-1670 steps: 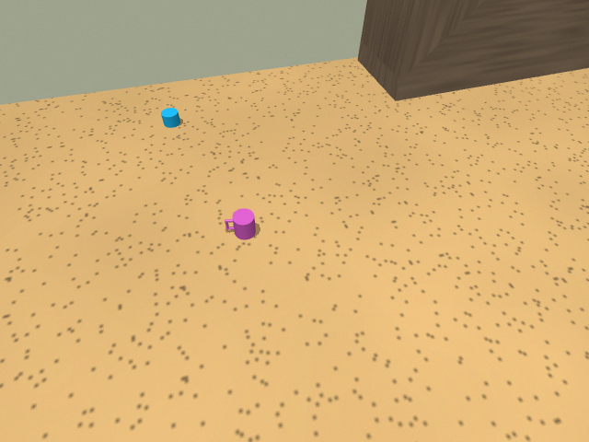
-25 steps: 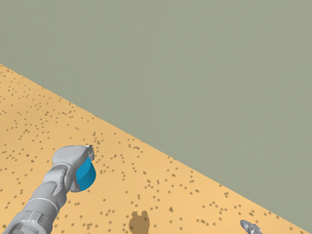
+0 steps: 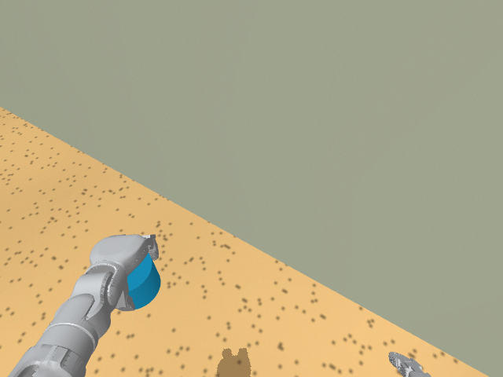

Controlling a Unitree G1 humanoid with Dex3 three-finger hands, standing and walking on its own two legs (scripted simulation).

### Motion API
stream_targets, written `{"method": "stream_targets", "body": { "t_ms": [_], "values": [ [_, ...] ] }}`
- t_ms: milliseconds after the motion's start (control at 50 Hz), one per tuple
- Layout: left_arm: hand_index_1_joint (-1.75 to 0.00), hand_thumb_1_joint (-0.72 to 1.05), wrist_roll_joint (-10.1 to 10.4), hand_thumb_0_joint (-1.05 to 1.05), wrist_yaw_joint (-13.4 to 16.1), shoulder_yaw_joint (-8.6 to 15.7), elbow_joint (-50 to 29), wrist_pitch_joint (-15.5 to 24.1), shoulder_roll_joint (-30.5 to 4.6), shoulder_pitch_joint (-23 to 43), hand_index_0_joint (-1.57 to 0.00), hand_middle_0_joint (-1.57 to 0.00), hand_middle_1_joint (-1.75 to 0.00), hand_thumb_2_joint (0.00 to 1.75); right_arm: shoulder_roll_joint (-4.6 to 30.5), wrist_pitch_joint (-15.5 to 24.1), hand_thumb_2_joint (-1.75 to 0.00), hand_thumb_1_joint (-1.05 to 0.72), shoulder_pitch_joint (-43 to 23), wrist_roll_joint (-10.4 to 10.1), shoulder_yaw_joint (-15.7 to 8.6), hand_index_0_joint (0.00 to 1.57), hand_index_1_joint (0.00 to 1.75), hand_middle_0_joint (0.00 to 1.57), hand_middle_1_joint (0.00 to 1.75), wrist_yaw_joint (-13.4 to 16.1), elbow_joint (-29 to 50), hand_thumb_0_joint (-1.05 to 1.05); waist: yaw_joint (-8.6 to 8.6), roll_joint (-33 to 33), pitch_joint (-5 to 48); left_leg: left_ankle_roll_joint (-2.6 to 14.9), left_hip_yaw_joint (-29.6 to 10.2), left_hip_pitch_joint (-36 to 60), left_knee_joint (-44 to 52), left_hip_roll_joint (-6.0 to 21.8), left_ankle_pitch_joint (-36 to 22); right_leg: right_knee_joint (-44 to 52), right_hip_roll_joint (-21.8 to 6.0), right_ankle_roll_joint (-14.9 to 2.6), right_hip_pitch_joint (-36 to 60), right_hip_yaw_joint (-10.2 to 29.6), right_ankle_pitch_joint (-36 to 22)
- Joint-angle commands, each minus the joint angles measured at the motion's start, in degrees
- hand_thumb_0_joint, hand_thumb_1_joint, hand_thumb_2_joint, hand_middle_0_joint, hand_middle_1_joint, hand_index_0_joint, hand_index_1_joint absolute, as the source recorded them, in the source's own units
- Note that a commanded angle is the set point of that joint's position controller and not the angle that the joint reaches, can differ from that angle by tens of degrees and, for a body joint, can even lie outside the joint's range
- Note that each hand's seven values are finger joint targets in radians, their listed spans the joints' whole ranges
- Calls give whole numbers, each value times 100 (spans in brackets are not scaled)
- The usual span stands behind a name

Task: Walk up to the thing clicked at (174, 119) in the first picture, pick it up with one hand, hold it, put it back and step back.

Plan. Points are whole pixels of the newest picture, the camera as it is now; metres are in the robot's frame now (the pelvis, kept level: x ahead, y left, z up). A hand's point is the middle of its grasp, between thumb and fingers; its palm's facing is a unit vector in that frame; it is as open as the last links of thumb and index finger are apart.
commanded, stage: hold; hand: left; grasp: from above
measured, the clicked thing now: (131, 277) +0.31 +0.23 -0.08
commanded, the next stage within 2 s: crouch in 1.14 s
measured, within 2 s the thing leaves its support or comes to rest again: neither
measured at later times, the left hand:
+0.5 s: hand (123, 285) +0.28 +0.22 -0.03, palm faces -0.46 -0.07 -0.89, open 11.3 cm
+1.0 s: hand (119, 289) +0.27 +0.23 -0.03, palm faces -0.46 -0.07 -0.89, open 11.3 cm
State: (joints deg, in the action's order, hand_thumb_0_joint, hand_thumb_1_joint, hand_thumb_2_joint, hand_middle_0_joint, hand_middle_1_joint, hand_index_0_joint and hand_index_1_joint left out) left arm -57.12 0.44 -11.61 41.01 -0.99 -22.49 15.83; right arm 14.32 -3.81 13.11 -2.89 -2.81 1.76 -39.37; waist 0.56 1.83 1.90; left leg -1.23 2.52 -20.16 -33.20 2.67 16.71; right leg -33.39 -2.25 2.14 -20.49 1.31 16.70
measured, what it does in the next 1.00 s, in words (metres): stands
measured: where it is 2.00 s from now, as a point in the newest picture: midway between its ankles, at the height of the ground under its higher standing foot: outside the picture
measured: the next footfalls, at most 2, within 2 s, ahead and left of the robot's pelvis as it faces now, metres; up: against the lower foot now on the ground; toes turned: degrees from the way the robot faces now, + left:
none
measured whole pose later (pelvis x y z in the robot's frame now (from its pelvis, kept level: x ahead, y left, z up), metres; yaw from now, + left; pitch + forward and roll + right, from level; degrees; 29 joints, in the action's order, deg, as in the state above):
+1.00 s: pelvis -0.02 +0.00 +0.01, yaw +0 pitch +0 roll +0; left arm -56.8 -2.4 -11.9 36.6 0.0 -23.2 13.5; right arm 13.9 -4.5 10.7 -3.3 -1.7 2.9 -38.6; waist -0.7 2.1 -0.4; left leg -1.2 2.7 -14.6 -27.4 2.3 12.8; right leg -28.2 -2.4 2.0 -15.3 1.3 13.1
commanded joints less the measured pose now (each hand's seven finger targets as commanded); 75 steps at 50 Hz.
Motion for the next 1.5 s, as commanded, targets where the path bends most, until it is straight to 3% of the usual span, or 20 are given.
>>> {"method": "stream_targets", "body": {
  "t_ms": [0,160,280,300,340,380,500,580,640,740,800,920,960,1080,1200,1220,1260,1300,1360,1480],
  "values": [
    [-110,53,-17,0,216,662,-1279,2,-1325,2002,-85,-79,-116,114,808,190,-90,-90,-314,3,-248,20,30,20,30,65,689,0,-42,45,1571,135,54,906,408,-302,-1711,471,370,-188,548,-177,-1543],
    [-111,51,20,0,61,597,-1389,12,-1246,1941,-84,-80,-116,117,781,141,-90,-90,-482,-14,-214,20,30,20,30,79,821,0,-48,-102,1407,184,77,991,572,-313,-1492,675,336,-168,605,-166,-1338],
    [-110,49,-9,0,31,646,-1521,29,-1320,1915,-83,-78,-115,116,776,118,-90,-90,-577,-21,-194,20,30,20,30,98,845,0,-62,-26,1398,177,89,1101,655,-327,-1451,740,319,-176,629,-152,-1280],
    [-111,51,5,0,28,754,-1633,48,-1400,1997,-84,-79,-115,116,776,118,-90,-90,-571,-21,-199,20,30,20,30,101,844,0,-78,51,1445,179,111,1108,657,-335,-1384,767,313,-173,672,-140,-1220],
    [-110,53,14,0,8,630,-1595,36,-1258,1878,-85,-79,-116,114,744,121,-90,-90,-608,-20,-182,20,30,20,30,106,837,0,-80,36,1395,162,83,1118,697,-310,-1394,760,337,-186,652,-167,-1200],
    [-109,53,8,0,2,733,-1603,45,-1368,1861,-86,-81,-114,114,786,127,-90,-90,-628,-29,-193,20,30,20,30,120,845,0,-79,38,1383,165,90,1148,706,-323,-1347,790,328,-184,644,-152,-1145],
    [-109,51,56,0,-101,624,-1812,33,-1234,1798,-85,-80,-114,113,728,148,-90,-90,-676,-34,-169,20,30,20,30,136,888,0,-91,22,1412,173,90,1248,771,-307,-1389,838,333,-187,702,-162,-1182],
    [-109,50,51,0,-173,756,-1744,45,-1436,1869,-85,-80,-113,113,729,149,-90,-90,-743,-46,-143,20,30,20,30,157,887,0,-101,-27,1264,186,103,1216,829,-317,-1293,916,314,-179,714,-149,-1092],
    [-109,52,75,0,-219,651,-1692,72,-1262,1644,-85,-80,-114,114,713,166,-90,-90,-769,-54,-129,20,30,20,30,166,921,0,-138,-16,1176,175,92,1220,872,-316,-1251,939,318,-199,701,-158,-1009],
    [-110,50,72,0,-204,806,-1843,178,-1476,1847,-84,-79,-115,114,709,182,-90,-90,-759,-36,-117,20,30,20,30,180,925,0,-111,21,1217,184,81,1205,898,-327,-1128,985,312,-188,707,-149,-907],
    [-111,51,56,0,-165,664,-1812,195,-1291,1804,-85,-80,-115,116,695,184,-90,-90,-795,-35,-101,20,30,20,30,182,921,0,-60,-21,1165,183,82,1240,891,-326,-1146,1001,312,-187,661,-154,-908],
    [-110,51,18,0,25,741,-1706,139,-1413,1963,-85,-81,-114,115,753,200,-90,-90,-725,-35,-151,20,30,20,30,185,817,0,-97,156,1316,131,73,1363,914,-300,-1319,946,334,-223,709,-184,-1069],
    [-110,51,26,0,32,617,-1703,97,-1247,1901,-85,-80,-114,115,730,204,-90,-90,-737,-28,-146,20,30,20,30,169,834,0,-102,92,1286,123,54,1340,931,-277,-1321,939,351,-233,692,-217,-1056],
    [-108,49,30,0,-6,570,-1633,38,-1215,1835,-85,-81,-112,115,723,205,-90,-90,-752,-22,-147,20,30,20,30,154,825,0,-80,-10,1264,145,66,1291,895,-308,-1333,978,317,-201,754,-184,-1101],
    [-109,52,14,0,-38,623,-1657,43,-1281,1890,-87,-83,-113,117,745,186,-90,-90,-711,-34,-152,20,30,20,30,149,826,0,-104,-32,1252,155,71,1311,931,-296,-1341,1000,318,-216,802,-200,-1102],
    [-114,55,18,0,-31,639,-1616,46,-1275,1791,-87,-79,-121,119,727,183,-91,-90,-728,-30,-153,20,30,20,30,153,830,0,-120,5,1243,155,73,1288,931,-308,-1347,1008,312,-213,788,-195,-1124],
    [-110,41,-8,0,-20,692,-1463,73,-1319,1765,-78,-72,-116,109,726,171,-90,-90,-695,-31,-142,20,30,20,30,150,820,0,-102,-65,1192,170,86,1239,918,-313,-1334,1006,307,-206,789,-189,-1108],
    [-109,41,-38,0,15,602,-1338,109,-1159,1563,-78,-73,-114,110,707,156,-90,-90,-685,-35,-134,20,30,20,30,152,846,0,-79,-157,1113,178,91,1198,880,-334,-1358,993,295,-195,710,-175,-1140],
    [-108,38,-103,0,182,705,-1168,238,-1209,1541,-76,-71,-113,107,719,139,-90,-90,-608,-17,-157,20,30,20,30,145,781,0,-35,-303,1027,184,86,1054,802,-354,-1194,975,281,-178,608,-172,-991],
    [-105,38,-424,0,908,722,-433,464,-1091,1734,-76,-71,-110,107,755,72,-90,-90,-358,102,-261,20,30,20,30,59,589,0,125,-175,1146,129,52,617,314,-345,-1187,504,271,-210,39,-170,-1038]
  ]
}}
